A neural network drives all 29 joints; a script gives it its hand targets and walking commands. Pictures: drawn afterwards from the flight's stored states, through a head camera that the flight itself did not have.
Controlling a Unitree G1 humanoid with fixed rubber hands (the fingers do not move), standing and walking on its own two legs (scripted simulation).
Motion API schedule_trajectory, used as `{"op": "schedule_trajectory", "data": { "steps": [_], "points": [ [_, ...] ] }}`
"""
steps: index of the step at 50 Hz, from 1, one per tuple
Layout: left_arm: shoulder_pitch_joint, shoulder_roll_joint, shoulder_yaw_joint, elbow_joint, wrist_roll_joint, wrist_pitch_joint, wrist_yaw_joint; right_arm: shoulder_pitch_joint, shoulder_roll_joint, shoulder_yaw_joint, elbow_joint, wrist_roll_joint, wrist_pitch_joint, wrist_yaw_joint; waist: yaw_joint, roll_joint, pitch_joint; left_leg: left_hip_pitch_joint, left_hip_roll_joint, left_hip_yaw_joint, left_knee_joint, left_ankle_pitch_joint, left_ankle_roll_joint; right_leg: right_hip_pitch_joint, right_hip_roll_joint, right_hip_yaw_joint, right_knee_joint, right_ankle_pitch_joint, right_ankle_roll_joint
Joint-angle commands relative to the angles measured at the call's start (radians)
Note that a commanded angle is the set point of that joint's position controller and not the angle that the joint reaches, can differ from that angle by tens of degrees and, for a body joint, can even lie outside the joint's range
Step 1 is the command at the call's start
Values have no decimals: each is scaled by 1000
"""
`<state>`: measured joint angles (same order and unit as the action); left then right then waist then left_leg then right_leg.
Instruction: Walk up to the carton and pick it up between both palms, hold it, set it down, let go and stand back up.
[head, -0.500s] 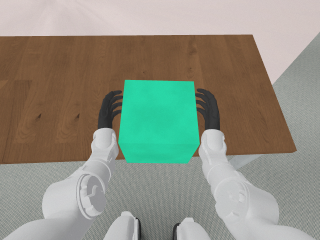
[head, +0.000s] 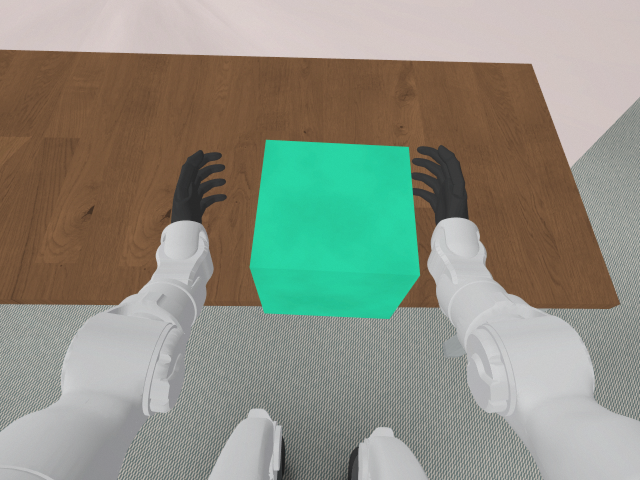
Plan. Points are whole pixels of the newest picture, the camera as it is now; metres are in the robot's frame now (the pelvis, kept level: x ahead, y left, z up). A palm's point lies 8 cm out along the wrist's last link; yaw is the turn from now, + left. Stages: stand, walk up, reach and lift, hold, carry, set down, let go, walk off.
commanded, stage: set down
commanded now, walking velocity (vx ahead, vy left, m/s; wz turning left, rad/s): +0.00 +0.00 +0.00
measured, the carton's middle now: (331, 235) +0.42 +0.02 -0.02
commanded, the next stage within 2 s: none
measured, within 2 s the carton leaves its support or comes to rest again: neither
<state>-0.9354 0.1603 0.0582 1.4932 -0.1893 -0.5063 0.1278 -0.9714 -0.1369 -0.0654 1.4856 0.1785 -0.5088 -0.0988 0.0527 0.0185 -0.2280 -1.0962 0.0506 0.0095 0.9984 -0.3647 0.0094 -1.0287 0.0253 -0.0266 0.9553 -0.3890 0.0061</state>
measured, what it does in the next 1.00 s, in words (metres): rises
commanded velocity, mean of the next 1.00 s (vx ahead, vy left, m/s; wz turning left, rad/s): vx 0.00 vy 0.00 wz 0.00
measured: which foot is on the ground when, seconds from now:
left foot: down 0.00-1.00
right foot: down 0.00-1.00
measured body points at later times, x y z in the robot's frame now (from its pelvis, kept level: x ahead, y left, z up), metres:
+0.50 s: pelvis +0.01 -0.01 +0.04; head +0.10 -0.01 +0.48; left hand +0.45 +0.20 +0.09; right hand +0.48 -0.16 +0.10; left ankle +0.04 +0.11 -0.67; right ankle +0.02 -0.13 -0.67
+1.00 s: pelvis +0.02 -0.02 +0.07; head +0.05 +0.01 +0.52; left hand +0.42 +0.21 +0.14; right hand +0.45 -0.16 +0.15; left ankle +0.04 +0.11 -0.67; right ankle +0.02 -0.13 -0.67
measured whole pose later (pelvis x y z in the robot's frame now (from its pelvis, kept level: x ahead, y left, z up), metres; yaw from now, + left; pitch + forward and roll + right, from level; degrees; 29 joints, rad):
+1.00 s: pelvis +0.02 -0.02 +0.07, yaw +1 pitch +9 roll -1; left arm -0.71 0.20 0.09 1.03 -0.10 -0.11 0.03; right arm -0.72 -0.18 0.07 1.09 0.32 -0.19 -0.10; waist 0.05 -0.04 -0.11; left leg -0.44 0.04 0.01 0.46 -0.17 -0.02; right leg -0.38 0.03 -0.01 0.42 -0.20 -0.01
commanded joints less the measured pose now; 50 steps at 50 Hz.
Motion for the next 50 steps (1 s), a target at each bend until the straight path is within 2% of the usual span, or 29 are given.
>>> {"op": "schedule_trajectory", "data": {
  "steps": [1,16,27,34,40,45,50],
  "points": [
    [-394,87,-48,-157,-37,-37,-19,-405,-150,33,-146,44,-19,13,-32,46,-782,622,-43,24,-50,476,-116,163,53,-32,-147,193,-13],
    [-349,165,-8,-263,-36,46,-53,-376,-188,134,-297,147,60,15,5,-23,-747,614,-49,36,-169,520,-96,437,31,11,-230,406,22],
    [-351,192,-15,-364,-55,178,-82,-360,-214,172,-398,200,183,1,-2,-41,-662,711,-45,36,-291,525,-84,560,17,18,-343,467,33],
    [-350,204,-10,-448,-29,281,-89,-342,-225,151,-445,199,268,-1,-7,-20,-588,810,-45,33,-384,523,-82,624,12,12,-440,457,30],
    [-283,190,10,-507,19,355,-93,-276,-211,137,-467,186,311,-1,-2,-11,-486,877,-50,35,-459,513,-80,695,12,9,-514,433,29],
    [-146,154,39,-565,76,375,-100,-147,-179,126,-491,162,302,-1,2,-8,-384,925,-57,40,-512,514,-82,763,16,8,-563,414,29],
    [-33,126,57,-659,112,340,-97,-30,-147,99,-566,119,256,0,0,4,-313,960,-62,47,-540,499,-84,790,18,6,-593,367,25]
  ]
}}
